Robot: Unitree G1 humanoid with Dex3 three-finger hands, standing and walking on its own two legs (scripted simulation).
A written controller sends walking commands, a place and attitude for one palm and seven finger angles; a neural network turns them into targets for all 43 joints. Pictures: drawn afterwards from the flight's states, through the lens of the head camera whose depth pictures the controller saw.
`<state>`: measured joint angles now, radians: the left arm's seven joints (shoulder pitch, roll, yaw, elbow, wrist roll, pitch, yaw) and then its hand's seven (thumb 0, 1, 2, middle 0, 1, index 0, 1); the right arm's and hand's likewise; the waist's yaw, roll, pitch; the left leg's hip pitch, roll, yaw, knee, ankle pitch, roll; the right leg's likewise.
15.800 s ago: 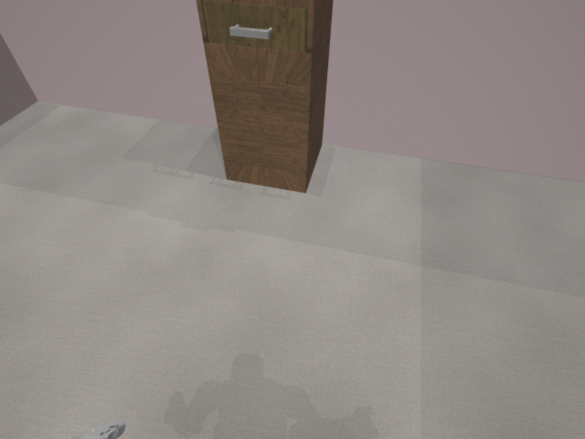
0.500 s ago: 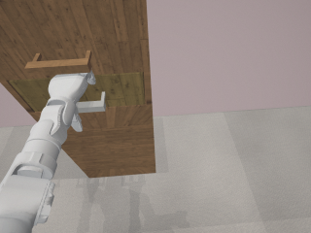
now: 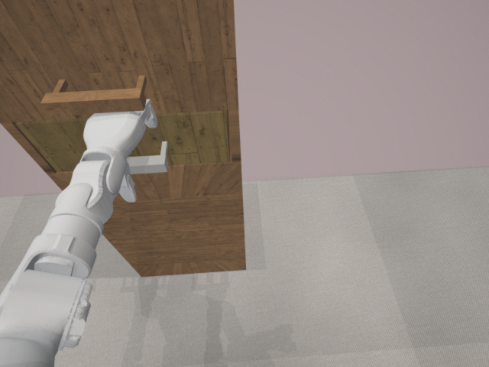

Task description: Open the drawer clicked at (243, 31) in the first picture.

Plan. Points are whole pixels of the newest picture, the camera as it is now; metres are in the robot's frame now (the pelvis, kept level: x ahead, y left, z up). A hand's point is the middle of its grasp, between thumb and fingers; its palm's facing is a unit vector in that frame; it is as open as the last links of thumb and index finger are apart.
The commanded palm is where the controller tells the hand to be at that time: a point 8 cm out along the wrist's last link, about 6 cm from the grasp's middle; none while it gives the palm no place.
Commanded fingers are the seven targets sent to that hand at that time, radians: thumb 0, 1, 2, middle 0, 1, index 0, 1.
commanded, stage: move the hooked fingers above the handle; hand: left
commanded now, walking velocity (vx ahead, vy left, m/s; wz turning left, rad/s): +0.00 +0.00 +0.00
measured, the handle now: (131, 156) +0.50 +0.23 +0.03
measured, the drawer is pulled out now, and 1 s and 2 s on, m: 0.00 0.00 0.00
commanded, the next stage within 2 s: lower the fingers behind the handle in 0.56 s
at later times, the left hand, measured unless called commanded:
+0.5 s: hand (122, 160) +0.45 +0.22 +0.07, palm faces -0.06 -0.02 -1.00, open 13.8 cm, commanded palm +0.44 +0.24 +0.14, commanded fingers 0.00 -0.50 0.30 -0.30 -1.20 -0.30 -1.20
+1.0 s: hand (114, 173) +0.43 +0.24 +0.06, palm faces -0.09 -0.02 -1.00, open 13.8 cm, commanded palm +0.42 +0.25 +0.12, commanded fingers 0.00 -0.50 0.30 -0.30 -1.20 -0.30 -1.20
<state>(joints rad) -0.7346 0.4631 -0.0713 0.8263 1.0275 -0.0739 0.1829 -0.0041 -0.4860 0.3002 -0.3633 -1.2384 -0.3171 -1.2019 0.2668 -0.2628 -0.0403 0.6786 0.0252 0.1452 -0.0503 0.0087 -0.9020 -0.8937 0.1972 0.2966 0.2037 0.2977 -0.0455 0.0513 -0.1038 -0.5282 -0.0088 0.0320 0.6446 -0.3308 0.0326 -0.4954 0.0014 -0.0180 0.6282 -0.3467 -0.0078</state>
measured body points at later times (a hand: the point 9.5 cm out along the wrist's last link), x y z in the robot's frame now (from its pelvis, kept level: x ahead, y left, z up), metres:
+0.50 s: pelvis +0.00 -0.01 +0.00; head +0.07 -0.02 +0.44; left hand +0.45 +0.22 +0.12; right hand +0.04 -0.30 -0.13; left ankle -0.02 +0.10 -0.72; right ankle -0.03 -0.12 -0.72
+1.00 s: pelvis +0.00 +0.00 +0.00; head +0.06 -0.02 +0.45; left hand +0.43 +0.24 +0.11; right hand +0.07 -0.27 -0.13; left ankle -0.02 +0.10 -0.72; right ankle -0.03 -0.12 -0.72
